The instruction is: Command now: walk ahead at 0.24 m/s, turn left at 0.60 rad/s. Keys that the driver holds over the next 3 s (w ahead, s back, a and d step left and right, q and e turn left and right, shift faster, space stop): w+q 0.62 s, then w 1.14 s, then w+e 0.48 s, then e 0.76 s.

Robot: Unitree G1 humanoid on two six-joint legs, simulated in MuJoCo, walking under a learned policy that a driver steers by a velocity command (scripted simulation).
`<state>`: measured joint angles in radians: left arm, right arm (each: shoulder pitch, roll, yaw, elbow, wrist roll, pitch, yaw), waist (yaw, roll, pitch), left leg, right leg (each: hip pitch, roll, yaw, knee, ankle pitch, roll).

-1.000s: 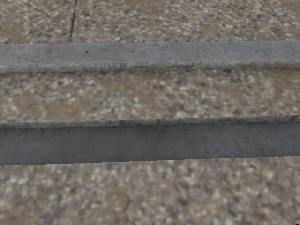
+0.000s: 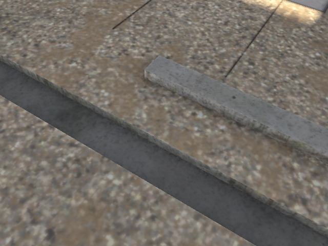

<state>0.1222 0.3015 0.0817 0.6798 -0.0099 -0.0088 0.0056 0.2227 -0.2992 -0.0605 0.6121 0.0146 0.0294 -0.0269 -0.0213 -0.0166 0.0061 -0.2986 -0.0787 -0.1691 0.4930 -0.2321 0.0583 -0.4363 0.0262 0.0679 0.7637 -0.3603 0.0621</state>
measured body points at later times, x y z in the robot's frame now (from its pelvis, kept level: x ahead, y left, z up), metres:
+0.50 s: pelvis +0.16 +0.03 -0.02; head +0.20 +0.05 +0.43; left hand +0.07 +0.31 -0.14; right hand +0.44 -0.12 -0.10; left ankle +0.26 +0.21 -0.71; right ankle +0.03 -0.14 -0.74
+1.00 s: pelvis +0.41 +0.17 +0.00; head +0.44 +0.19 +0.44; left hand +0.51 +0.48 -0.08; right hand +0.58 -0.07 -0.12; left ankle +0.27 +0.20 -0.74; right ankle +0.66 +0.13 -0.71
